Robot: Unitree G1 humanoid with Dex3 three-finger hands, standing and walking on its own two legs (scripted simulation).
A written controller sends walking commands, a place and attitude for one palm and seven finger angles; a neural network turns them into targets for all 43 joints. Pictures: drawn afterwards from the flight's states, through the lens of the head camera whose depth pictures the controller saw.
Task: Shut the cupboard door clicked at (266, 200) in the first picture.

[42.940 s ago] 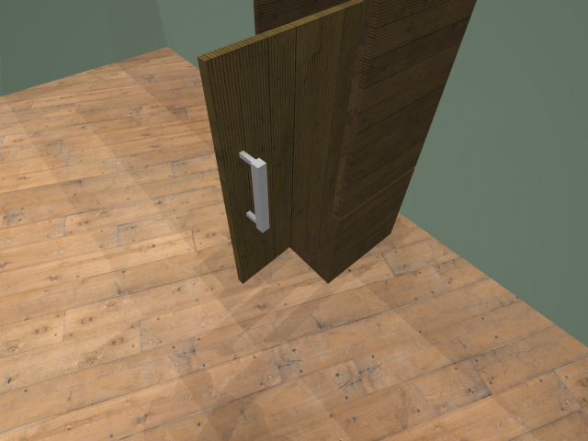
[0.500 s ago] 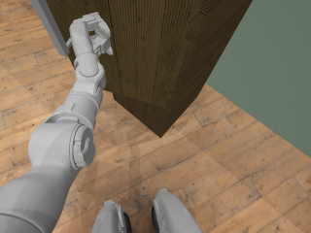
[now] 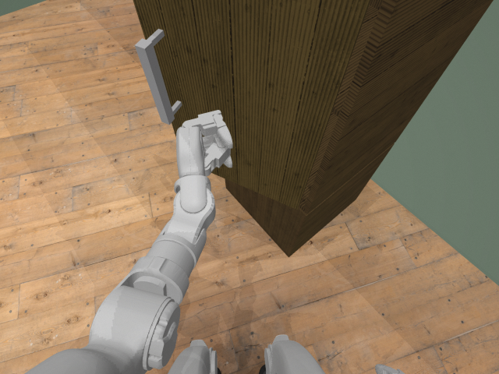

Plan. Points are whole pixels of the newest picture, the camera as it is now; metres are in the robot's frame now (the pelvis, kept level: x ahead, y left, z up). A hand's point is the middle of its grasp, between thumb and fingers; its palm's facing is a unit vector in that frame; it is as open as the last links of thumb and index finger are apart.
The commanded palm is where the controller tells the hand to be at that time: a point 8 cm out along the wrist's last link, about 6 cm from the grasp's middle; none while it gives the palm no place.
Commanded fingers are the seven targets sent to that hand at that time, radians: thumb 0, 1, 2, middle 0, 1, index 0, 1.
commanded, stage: draw the hand back to the body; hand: left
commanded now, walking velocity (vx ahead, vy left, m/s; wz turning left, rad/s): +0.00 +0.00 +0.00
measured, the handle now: (163, 80) +0.63 +0.13 +0.06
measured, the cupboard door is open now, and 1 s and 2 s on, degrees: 24 24 24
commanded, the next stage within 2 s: step back with the hand held close in 1.68 s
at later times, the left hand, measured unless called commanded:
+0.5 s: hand (165, 163) +0.39 +0.09 +0.12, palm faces +0.06 -1.00 -0.03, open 3.1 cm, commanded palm +0.34 +0.15 +0.13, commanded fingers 0.00 0.90 0.90 -1.27 -1.47 -1.27 -1.47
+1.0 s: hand out of the picture +0.27 +0.22 +0.19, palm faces +0.19 -0.94 -0.27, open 3.9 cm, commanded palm +0.22 +0.27 +0.21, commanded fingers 0.00 0.90 0.90 -0.58 -0.72 -0.58 -0.72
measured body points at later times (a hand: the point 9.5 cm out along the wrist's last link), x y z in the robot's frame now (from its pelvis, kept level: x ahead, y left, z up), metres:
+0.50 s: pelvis +0.00 +0.00 +0.04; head +0.06 -0.02 +0.49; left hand +0.38 +0.14 +0.12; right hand +0.07 -0.25 -0.09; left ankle +0.01 +0.11 -0.66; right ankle +0.00 -0.07 -0.66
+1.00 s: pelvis +0.02 +0.03 +0.08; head +0.01 +0.01 +0.53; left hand +0.25 +0.27 +0.20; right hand +0.24 -0.16 +0.01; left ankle +0.01 +0.11 -0.66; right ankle +0.00 -0.07 -0.66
